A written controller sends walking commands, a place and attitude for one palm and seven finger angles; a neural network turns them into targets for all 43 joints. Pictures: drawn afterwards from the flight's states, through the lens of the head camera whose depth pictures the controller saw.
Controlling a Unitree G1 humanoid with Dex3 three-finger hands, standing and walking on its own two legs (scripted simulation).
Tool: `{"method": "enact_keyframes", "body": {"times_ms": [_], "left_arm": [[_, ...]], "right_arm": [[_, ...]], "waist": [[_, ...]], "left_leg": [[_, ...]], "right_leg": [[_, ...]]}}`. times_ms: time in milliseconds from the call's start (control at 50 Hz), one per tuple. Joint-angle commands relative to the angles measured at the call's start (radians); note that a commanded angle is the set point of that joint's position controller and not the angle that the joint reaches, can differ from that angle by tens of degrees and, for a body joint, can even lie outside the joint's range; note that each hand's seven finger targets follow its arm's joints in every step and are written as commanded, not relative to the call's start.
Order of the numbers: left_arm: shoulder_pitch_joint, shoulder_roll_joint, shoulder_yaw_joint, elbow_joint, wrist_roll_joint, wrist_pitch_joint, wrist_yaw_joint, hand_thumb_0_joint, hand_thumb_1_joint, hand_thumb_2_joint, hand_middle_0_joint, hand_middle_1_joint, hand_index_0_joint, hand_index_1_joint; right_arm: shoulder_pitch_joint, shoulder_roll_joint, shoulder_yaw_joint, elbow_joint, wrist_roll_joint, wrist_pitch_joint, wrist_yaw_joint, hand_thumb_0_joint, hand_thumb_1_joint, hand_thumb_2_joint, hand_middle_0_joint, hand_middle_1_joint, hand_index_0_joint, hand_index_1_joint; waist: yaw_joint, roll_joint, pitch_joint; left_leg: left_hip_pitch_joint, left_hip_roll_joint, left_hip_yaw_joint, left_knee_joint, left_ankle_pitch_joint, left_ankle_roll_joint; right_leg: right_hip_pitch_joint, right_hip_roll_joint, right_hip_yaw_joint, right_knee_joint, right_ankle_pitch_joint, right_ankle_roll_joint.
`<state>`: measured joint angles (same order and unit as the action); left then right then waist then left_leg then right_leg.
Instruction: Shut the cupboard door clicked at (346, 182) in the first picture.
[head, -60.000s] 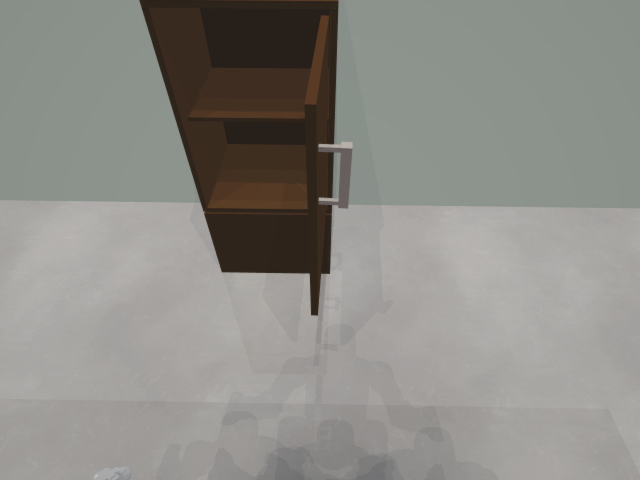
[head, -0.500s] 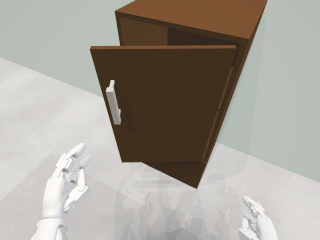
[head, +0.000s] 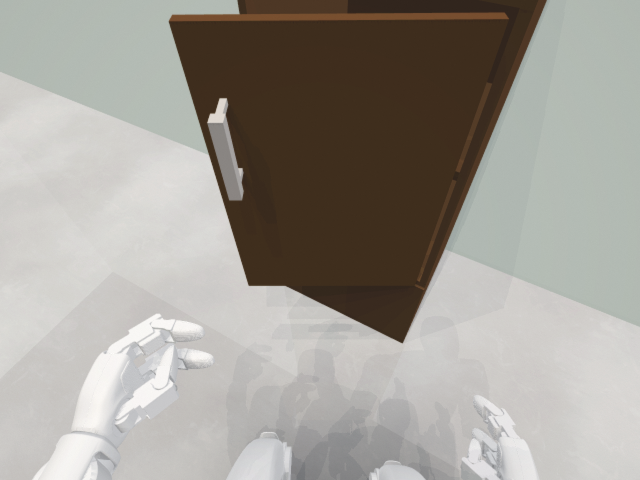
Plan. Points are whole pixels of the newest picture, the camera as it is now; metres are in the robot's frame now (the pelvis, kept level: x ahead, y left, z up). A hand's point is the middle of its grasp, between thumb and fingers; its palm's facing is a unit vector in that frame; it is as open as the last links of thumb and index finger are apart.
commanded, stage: raise the hand and make a fist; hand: left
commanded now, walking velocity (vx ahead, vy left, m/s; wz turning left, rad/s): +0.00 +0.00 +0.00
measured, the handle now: (229, 151) +0.53 +0.17 +0.11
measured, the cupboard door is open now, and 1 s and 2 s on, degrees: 29 29 29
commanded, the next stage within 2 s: bring the fist close to the handle in 1.16 s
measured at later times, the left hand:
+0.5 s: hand (104, 368) +0.21 +0.23 +0.10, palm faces +0.11 -0.99 -0.04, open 3.0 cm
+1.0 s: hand (150, 353) +0.23 +0.19 +0.09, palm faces +0.00 -1.00 -0.03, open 3.1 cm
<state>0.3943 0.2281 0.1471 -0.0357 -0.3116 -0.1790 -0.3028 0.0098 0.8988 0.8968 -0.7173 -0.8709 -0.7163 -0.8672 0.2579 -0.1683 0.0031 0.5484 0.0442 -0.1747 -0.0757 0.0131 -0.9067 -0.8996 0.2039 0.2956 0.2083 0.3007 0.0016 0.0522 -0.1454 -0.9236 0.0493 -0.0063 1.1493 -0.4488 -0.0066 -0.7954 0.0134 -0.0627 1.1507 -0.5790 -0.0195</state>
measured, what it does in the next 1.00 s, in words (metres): stands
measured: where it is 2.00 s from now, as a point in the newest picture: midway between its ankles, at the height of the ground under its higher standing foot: outside the picture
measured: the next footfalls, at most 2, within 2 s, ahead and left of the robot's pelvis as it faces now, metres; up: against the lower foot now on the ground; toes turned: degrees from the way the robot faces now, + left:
none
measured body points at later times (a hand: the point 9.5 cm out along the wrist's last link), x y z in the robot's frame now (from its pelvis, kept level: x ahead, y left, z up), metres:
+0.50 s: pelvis +0.00 +0.03 +0.02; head +0.04 +0.04 +0.47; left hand +0.20 +0.28 +0.11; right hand +0.20 -0.18 -0.04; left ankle +0.06 +0.12 -0.65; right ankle +0.00 -0.11 -0.65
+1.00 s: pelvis +0.02 +0.01 +0.03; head +0.05 +0.00 +0.48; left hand +0.23 +0.24 +0.10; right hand +0.18 -0.23 -0.04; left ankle +0.06 +0.12 -0.65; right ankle +0.00 -0.11 -0.65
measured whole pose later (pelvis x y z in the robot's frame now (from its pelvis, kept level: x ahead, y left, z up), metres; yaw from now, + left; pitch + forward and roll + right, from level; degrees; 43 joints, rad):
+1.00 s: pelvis +0.02 +0.01 +0.03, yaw +1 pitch +9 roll -2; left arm 0.38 0.25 0.12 -0.05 -0.28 -0.25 -0.23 0.01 0.90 0.90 -1.30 -1.50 -1.29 -1.50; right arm 0.29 -0.25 0.02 0.52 0.03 -0.19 -0.06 0.01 -0.91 -0.90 0.20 0.30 0.21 0.30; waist 0.00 0.05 -0.10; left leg -0.73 0.03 0.00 0.97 -0.40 0.01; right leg -0.59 0.01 -0.06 0.94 -0.51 -0.01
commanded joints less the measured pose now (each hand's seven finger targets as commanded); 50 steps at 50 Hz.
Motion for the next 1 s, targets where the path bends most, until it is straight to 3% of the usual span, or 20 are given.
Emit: {"method": "enact_keyframes", "body": {"times_ms": [0, 60, 100, 140, 200, 280, 360, 440, 480, 540, 580, 600, 680, 740, 800, 860, 880, 920, 960, 980], "left_arm": [[0.073, 0.123, 0.176, -0.337, -0.007, -0.181, 0.158, 0.0, 0.9, 0.9, -0.897, -1.06, -0.897, -1.06], [0.029, 0.069, 0.059, -0.307, 0.029, -0.33, 0.162, 0.0, 0.9, 0.9, -0.952, -1.12, -0.952, -1.12], [0.009, 0.049, 0.002, -0.256, 0.035, -0.37, 0.125, 0.0, 0.9, 0.9, -0.988, -1.16, -0.988, -1.16], [0.034, 0.044, -0.03, -0.228, 0.028, -0.361, 0.077, 0.0, 0.9, 0.9, -1.025, -1.2, -1.025, -1.2], [0.042, 0.102, 0.001, -0.263, 0.025, -0.294, 0.048, 0.0, 0.9, 0.9, -1.08, -1.26, -1.08, -1.26], [0.02, 0.189, 0.117, -0.396, 0.028, -0.234, 0.122, 0.0, 0.9, 0.9, -1.153, -1.34, -1.153, -1.34], [0.016, 0.106, 0.075, -0.388, 0.025, -0.229, 0.189, 0.0, 0.9, 0.9, -1.227, -1.42, -1.227, -1.42], [0.001, 0.049, -0.02, -0.253, 0.051, -0.186, 0.154, 0.0, 0.9, 0.9, -1.3, -1.5, -1.3, -1.5], [-0.024, 0.068, -0.033, -0.215, 0.061, -0.153, 0.115, 0.0, 0.9, 0.9, -1.3, -1.5, -1.3, -1.5], [-0.077, 0.121, 0.002, -0.267, 0.056, -0.133, 0.083, 0.0, 0.9, 0.9, -1.3, -1.5, -1.3, -1.5], [-0.109, 0.195, 0.087, -0.337, 0.046, -0.148, 0.099, 0.0, 0.9, 0.9, -1.3, -1.5, -1.3, -1.5], [-0.118, 0.18, 0.09, -0.372, 0.035, -0.16, 0.107, 0.0, 0.9, 0.9, -1.3, -1.5, -1.3, -1.5], [-0.107, 0.173, 0.123, -0.351, 0.021, -0.202, 0.149, 0.0, 0.9, 0.9, -1.3, -1.5, -1.3, -1.5], [-0.096, 0.108, 0.05, -0.26, 0.023, -0.18, 0.129, 0.0, 0.9, 0.9, -1.3, -1.5, -1.3, -1.5], [-0.042, 0.077, 0.004, -0.174, 0.021, -0.125, 0.075, 0.0, 0.9, 0.9, -1.3, -1.5, -1.3, -1.5], [-0.071, 0.126, 0.039, -0.204, 0.013, -0.104, 0.052, 0.0, 0.9, 0.9, -1.3, -1.5, -1.3, -1.5], [-0.082, 0.166, 0.083, -0.221, 0.01, -0.112, 0.061, 0.0, 0.9, 0.9, -1.3, -1.5, -1.3, -1.5], [-0.122, 0.182, 0.118, -0.282, 0.001, -0.154, 0.083, 0.0, 0.9, 0.9, -1.3, -1.5, -1.3, -1.5], [-0.137, 0.171, 0.129, -0.307, 0.001, -0.205, 0.113, 0.0, 0.9, 0.9, -1.3, -1.5, -1.3, -1.5], [-0.14, 0.196, 0.153, -0.306, 0.005, -0.225, 0.13, 0.0, 0.9, 0.9, -1.3, -1.5, -1.3, -1.5]], "right_arm": [[-0.096, -0.13, -0.06, -0.188, -0.021, -0.069, -0.007, 0.0, -0.9, -0.9, 0.2, 0.3, 0.2, 0.3], [-0.072, -0.153, -0.055, -0.151, -0.036, -0.091, 0.014, 0.0, -0.9, -0.9, 0.2, 0.3, 0.2, 0.3], [-0.061, -0.173, -0.056, -0.142, -0.038, -0.101, 0.017, 0.0, -0.9, -0.9, 0.2, 0.3, 0.2, 0.3], [-0.053, -0.192, -0.056, -0.155, -0.029, -0.109, 0.012, 0.0, -0.9, -0.9, 0.2, 0.3, 0.2, 0.3], [-0.051, -0.205, -0.058, -0.178, -0.013, -0.111, 0.004, 0.0, -0.9, -0.9, 0.2, 0.3, 0.2, 0.3], [-0.064, -0.191, -0.053, -0.201, -0.015, -0.089, -0.006, 0.0, -0.9, -0.9, 0.2, 0.3, 0.2, 0.3], [-0.062, -0.176, -0.035, -0.205, -0.023, -0.067, 0.003, 0.0, -0.9, -0.9, 0.2, 0.3, 0.2, 0.3], [-0.049, -0.194, -0.026, -0.203, -0.021, -0.054, 0.012, 0.0, -0.9, -0.9, 0.2, 0.3, 0.2, 0.3], [-0.04, -0.204, -0.022, -0.206, -0.016, -0.053, 0.008, 0.0, -0.9, -0.9, 0.2, 0.3, 0.2, 0.3], [-0.035, -0.204, -0.018, -0.221, -0.012, -0.059, 0.003, 0.0, -0.9, -0.9, 0.2, 0.3, 0.2, 0.3], [-0.04, -0.201, -0.017, -0.219, -0.017, -0.063, -0.001, 0.0, -0.9, -0.9, 0.2, 0.3, 0.2, 0.3], [-0.047, -0.19, -0.013, -0.224, -0.019, -0.066, 0.001, 0.0, -0.9, -0.9, 0.2, 0.3, 0.2, 0.3], [-0.053, -0.184, -0.007, -0.198, -0.023, -0.07, 0.007, 0.0, -0.9, -0.9, 0.2, 0.3, 0.2, 0.3], [-0.049, -0.19, -0.01, -0.185, -0.017, -0.07, 0.014, 0.0, -0.9, -0.9, 0.2, 0.3, 0.2, 0.3], [-0.036, -0.202, -0.02, -0.187, -0.007, -0.068, 0.013, 0.0, -0.9, -0.9, 0.2, 0.3, 0.2, 0.3], [-0.035, -0.208, -0.025, -0.195, -0.005, -0.071, 0.005, 0.0, -0.9, -0.9, 0.2, 0.3, 0.2, 0.3], [-0.037, -0.207, -0.026, -0.192, -0.01, -0.07, 0.003, 0.0, -0.9, -0.9, 0.2, 0.3, 0.2, 0.3], [-0.048, -0.196, -0.025, -0.194, -0.015, -0.072, 0.003, 0.0, -0.9, -0.9, 0.2, 0.3, 0.2, 0.3], [-0.051, -0.186, -0.022, -0.187, -0.02, -0.074, 0.007, 0.0, -0.9, -0.9, 0.2, 0.3, 0.2, 0.3], [-0.052, -0.186, -0.022, -0.177, -0.024, -0.075, 0.009, 0.0, -0.9, -0.9, 0.2, 0.3, 0.2, 0.3]], "waist": [[0.07, -0.061, -0.195], [0.01, -0.013, -0.121], [-0.022, -0.026, -0.088], [-0.025, -0.012, -0.103], [-0.001, 0.018, -0.168], [0.045, 0.071, -0.236], [0.018, 0.059, -0.15], [-0.024, -0.005, -0.031], [-0.027, 0.004, -0.015], [-0.011, 0.011, -0.083], [0.014, 0.052, -0.151], [0.021, 0.067, -0.177], [0.022, 0.069, -0.133], [-0.007, 0.031, -0.076], [-0.008, -0.028, -0.055], [0.004, -0.038, -0.092], [0.016, -0.049, -0.11], [0.021, -0.033, -0.149], [0.026, -0.003, -0.155], [0.03, 0.006, -0.145]], "left_leg": [[0.237, -0.039, -0.031, -0.183, 0.259, 0.026], [0.25, -0.03, -0.046, -0.172, 0.216, 0.025], [0.221, -0.029, -0.056, -0.165, 0.136, 0.028], [0.215, -0.029, -0.062, -0.186, 0.054, 0.029], [0.258, -0.031, -0.074, -0.24, 0.002, 0.031], [0.348, -0.027, -0.094, -0.303, 0.042, 0.025], [0.371, -0.021, -0.102, -0.319, 0.073, 0.016], [0.318, -0.018, -0.107, -0.338, -0.02, 0.019], [0.308, -0.023, -0.102, -0.342, -0.036, 0.025], [0.356, -0.026, -0.098, -0.352, 0.009, 0.025], [0.396, -0.029, -0.088, -0.343, 0.078, 0.024], [0.424, -0.031, -0.089, -0.348, 0.109, 0.023], [0.42, -0.029, -0.082, -0.346, 0.137, 0.017], [0.398, -0.031, -0.071, -0.345, 0.124, 0.02], [0.372, -0.037, -0.055, -0.344, 0.133, 0.027], [0.381, -0.044, -0.039, -0.334, 0.176, 0.031], [0.379, -0.048, -0.035, -0.325, 0.199, 0.033], [0.399, -0.049, -0.028, -0.316, 0.227, 0.031], [0.41, -0.048, -0.027, -0.309, 0.242, 0.028], [0.399, -0.047, -0.028, -0.302, 0.242, 0.027]], "right_leg": [[0.144, -0.004, 0.039, -0.221, 0.399, 0.02], [-0.004, 0.017, 0.0, -0.182, 0.286, 0.001], [-0.052, 0.017, 0.004, -0.192, 0.187, -0.002], [-0.056, 0.015, 0.013, -0.215, 0.103, -0.004], [-0.003, 0.014, 0.015, -0.239, 0.083, -0.007], [0.069, 0.028, -0.013, -0.231, 0.149, -0.013], [0.06, 0.033, -0.038, -0.243, 0.191, -0.012], [0.032, 0.032, -0.038, -0.284, 0.14, -0.003], [0.046, 0.029, -0.026, -0.302, 0.131, -0.004], [0.098, 0.026, -0.02, -0.317, 0.156, -0.008], [0.141, 0.029, -0.013, -0.311, 0.196, -0.012], [0.156, 0.028, -0.017, -0.31, 0.218, -0.015], [0.154, 0.034, -0.022, -0.313, 0.237, -0.016], [0.137, 0.029, -0.022, -0.334, 0.235, -0.008], [0.158, 0.023, -0.009, -0.363, 0.247, 0.0], [0.195, 0.016, 0.011, -0.374, 0.287, 0.004], [0.22, 0.015, 0.021, -0.372, 0.308, 0.004], [0.23, 0.011, 0.027, -0.361, 0.333, 0.004], [0.215, 0.016, 0.022, -0.341, 0.344, -0.001], [0.214, 0.017, 0.024, -0.334, 0.341, -0.003]]}}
